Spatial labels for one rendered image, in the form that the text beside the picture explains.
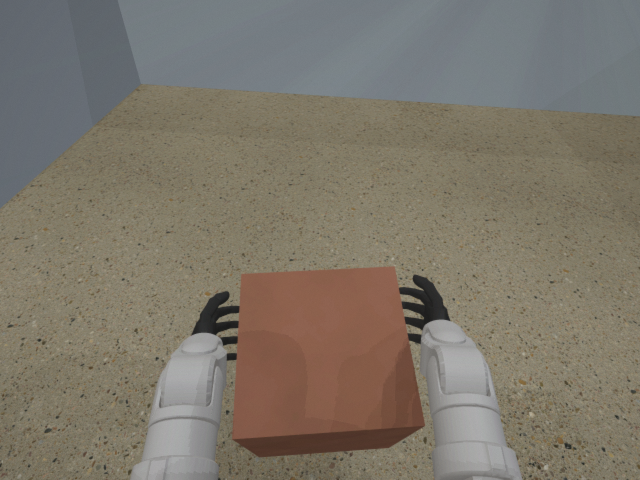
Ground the robot right forearm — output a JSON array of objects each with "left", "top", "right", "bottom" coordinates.
[{"left": 420, "top": 320, "right": 523, "bottom": 480}]

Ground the robot left forearm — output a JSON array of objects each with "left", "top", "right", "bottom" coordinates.
[{"left": 130, "top": 333, "right": 227, "bottom": 480}]

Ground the carton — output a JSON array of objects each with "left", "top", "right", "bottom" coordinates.
[{"left": 232, "top": 266, "right": 425, "bottom": 457}]

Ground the robot left hand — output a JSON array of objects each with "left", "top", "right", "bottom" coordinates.
[{"left": 191, "top": 291, "right": 239, "bottom": 361}]

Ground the robot right hand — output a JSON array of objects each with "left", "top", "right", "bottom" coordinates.
[{"left": 399, "top": 275, "right": 450, "bottom": 344}]

